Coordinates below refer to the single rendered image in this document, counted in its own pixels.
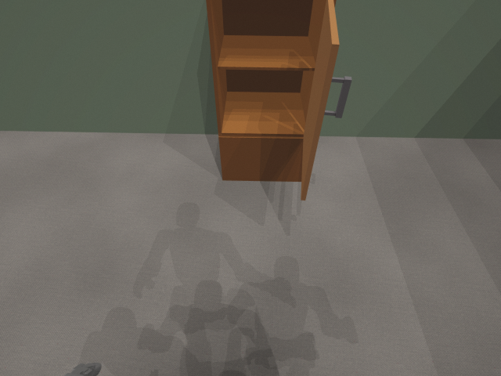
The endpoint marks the cupboard door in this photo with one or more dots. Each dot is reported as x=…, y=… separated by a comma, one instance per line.
x=324, y=67

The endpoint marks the handle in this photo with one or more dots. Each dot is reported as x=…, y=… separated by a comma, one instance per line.
x=343, y=96

